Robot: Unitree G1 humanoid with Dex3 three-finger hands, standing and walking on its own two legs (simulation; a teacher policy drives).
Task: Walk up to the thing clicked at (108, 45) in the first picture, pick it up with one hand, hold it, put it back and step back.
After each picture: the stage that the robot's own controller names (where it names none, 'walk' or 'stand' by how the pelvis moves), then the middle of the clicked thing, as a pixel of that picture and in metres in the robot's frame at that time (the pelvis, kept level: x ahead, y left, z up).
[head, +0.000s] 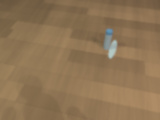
stand; (107, 39) +1.34 -0.29 -0.66
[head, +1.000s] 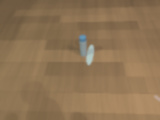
walk; (83, 46) +1.25 +0.07 -0.64
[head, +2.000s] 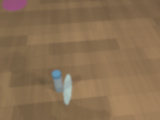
walk; (58, 82) +0.76 +0.24 -0.64
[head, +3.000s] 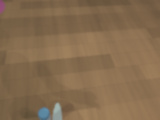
stand; (45, 119) +0.42 +0.23 -0.63
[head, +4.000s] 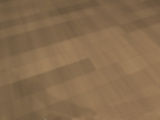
stand; out of the picture +0.33 +0.34 -0.65
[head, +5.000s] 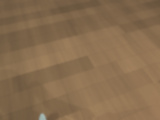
stand; out of the picture +0.38 +0.37 -0.65
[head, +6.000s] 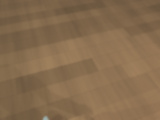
stand; out of the picture +0.35 +0.33 -0.66
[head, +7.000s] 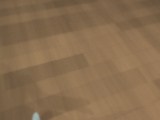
stand; out of the picture +0.35 +0.36 -0.64
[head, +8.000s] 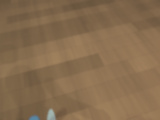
walk; out of the picture +0.38 +0.37 -0.64
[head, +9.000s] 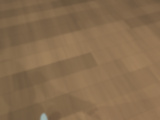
stand; out of the picture +0.33 +0.34 -0.63
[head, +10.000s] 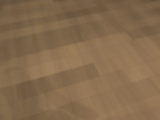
stand; out of the picture +0.32 +0.35 -0.66
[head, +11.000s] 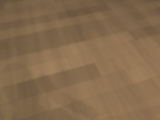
stand; out of the picture +0.31 +0.35 -0.66
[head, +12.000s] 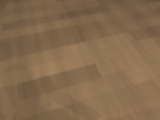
stand; out of the picture +0.31 +0.35 -0.66
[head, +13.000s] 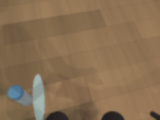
go down; (21, 96) +0.36 +0.34 -0.47
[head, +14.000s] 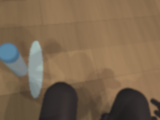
go down; (15, 62) +0.41 +0.34 -0.27
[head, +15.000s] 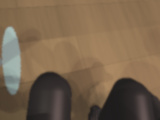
close in; out of the picture +0.40 +0.36 -0.19
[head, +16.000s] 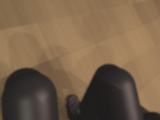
close in; out of the picture +0.38 +0.38 -0.15
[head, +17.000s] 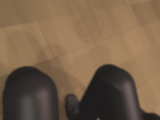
rest palm; out of the picture +0.37 +0.38 -0.16
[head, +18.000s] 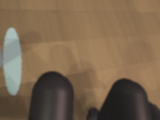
lift; out of the picture +0.40 +0.35 -0.19
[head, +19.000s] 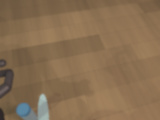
lift; (28, 114) +0.36 +0.32 -0.53
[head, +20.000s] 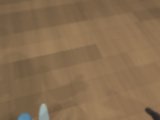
lift; out of the picture +0.36 +0.33 -0.57
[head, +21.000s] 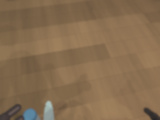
stand; out of the picture +0.36 +0.31 -0.54
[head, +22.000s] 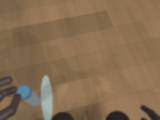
hold; (30, 96) +0.38 +0.32 -0.46
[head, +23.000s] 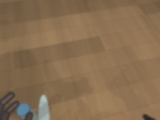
stand; (28, 115) +0.37 +0.33 -0.53
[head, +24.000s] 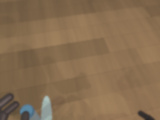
hold; (31, 116) +0.36 +0.32 -0.54
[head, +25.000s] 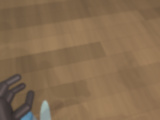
stand; out of the picture +0.35 +0.32 -0.55
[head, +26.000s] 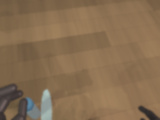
hold; (31, 109) +0.37 +0.32 -0.51
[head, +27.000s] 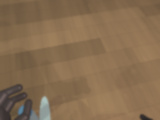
close; (30, 116) +0.37 +0.32 -0.54
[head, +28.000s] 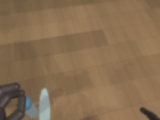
close; (29, 108) +0.37 +0.32 -0.51
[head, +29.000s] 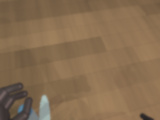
hold; (29, 115) +0.36 +0.32 -0.53
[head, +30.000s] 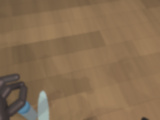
close; (27, 111) +0.37 +0.32 -0.52
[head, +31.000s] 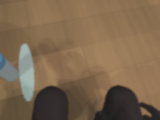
hold; (3, 68) +0.41 +0.34 -0.29
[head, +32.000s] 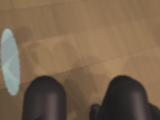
hold; out of the picture +0.42 +0.37 -0.20
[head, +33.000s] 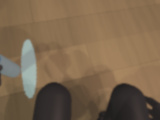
crouch; (2, 65) +0.41 +0.35 -0.25
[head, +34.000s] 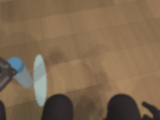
hold; (21, 74) +0.44 +0.32 -0.34
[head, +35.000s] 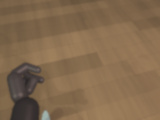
hold; out of the picture +0.36 +0.33 -0.60
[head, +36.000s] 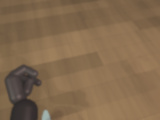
hold; out of the picture +0.35 +0.33 -0.61
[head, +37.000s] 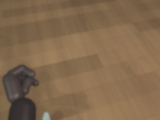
crouch; out of the picture +0.35 +0.33 -0.61
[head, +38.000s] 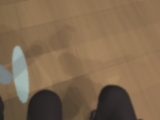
lower; out of the picture +0.42 +0.34 -0.30
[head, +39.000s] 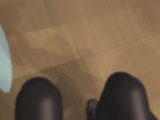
lower; out of the picture +0.42 +0.40 -0.19
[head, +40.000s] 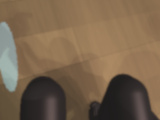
lower; out of the picture +0.41 +0.40 -0.19
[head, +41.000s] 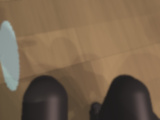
withdraw; out of the picture +0.39 +0.41 -0.19
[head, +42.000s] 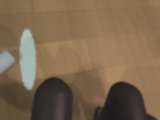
walk; out of the picture +0.34 +0.40 -0.33
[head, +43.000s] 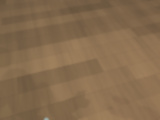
stand; out of the picture +0.26 +0.38 -0.68
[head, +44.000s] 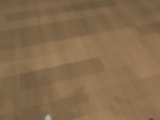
stand; out of the picture +0.24 +0.35 -0.69
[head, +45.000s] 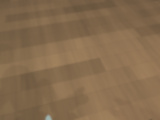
stand; out of the picture +0.22 +0.32 -0.69
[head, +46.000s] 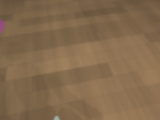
stand; out of the picture +0.22 +0.29 -0.75
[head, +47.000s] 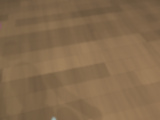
stand; out of the picture +0.19 +0.28 -0.75
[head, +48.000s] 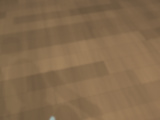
walk; out of the picture +0.16 +0.27 -0.75
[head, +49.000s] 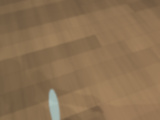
walk; out of the picture +0.26 +0.23 -0.73
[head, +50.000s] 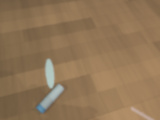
walk; (50, 98) +0.55 +0.23 -0.72
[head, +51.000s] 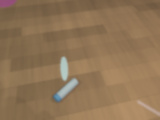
stand; (66, 89) +0.75 +0.18 -0.73
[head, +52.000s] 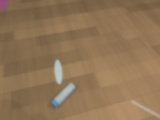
stand; (63, 94) +0.72 +0.17 -0.75
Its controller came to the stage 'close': yes
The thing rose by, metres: 0.00
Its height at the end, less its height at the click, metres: -0.09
